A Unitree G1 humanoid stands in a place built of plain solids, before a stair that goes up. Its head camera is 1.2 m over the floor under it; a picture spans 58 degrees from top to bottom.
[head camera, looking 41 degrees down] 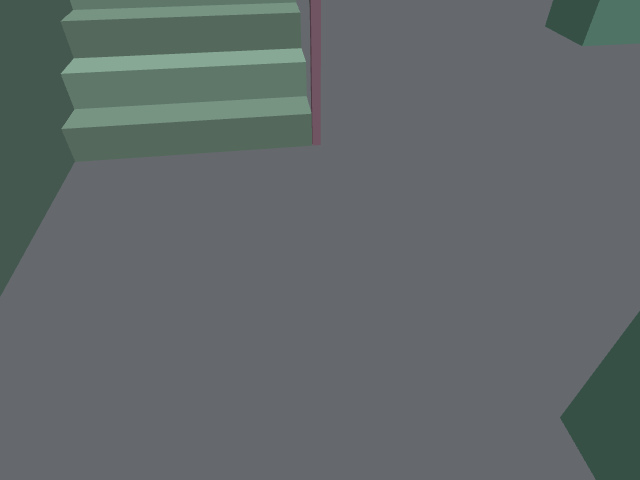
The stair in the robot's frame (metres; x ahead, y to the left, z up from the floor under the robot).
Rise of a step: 0.19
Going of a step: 0.24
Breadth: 1.27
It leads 8 degrees to the left of straight ahead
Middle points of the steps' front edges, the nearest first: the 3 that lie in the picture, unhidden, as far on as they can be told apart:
2.10 0.68 0.19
2.34 0.71 0.38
2.57 0.74 0.57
